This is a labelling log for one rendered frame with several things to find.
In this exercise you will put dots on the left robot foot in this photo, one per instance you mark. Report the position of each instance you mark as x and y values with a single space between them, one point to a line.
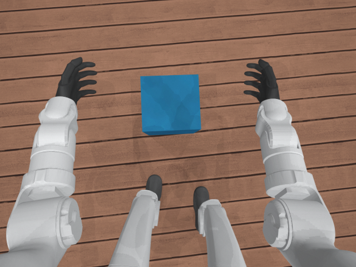
154 184

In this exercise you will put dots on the left robot forearm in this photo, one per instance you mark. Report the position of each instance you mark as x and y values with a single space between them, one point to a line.
50 171

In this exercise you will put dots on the carton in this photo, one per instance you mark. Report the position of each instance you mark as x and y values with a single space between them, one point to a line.
170 104

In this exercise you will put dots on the left robot hand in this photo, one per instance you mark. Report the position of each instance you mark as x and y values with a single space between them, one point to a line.
70 85

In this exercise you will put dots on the left robot upper arm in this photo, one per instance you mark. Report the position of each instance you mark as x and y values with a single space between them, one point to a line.
41 231

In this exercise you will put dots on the robot left shin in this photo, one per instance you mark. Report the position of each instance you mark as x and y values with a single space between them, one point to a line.
145 192

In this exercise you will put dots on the right robot hand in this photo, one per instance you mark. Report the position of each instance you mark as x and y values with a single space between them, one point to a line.
268 87

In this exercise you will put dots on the right robot upper arm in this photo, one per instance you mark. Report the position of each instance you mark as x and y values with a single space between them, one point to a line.
303 232

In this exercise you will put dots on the right robot forearm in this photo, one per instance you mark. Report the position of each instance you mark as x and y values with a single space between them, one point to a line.
286 173

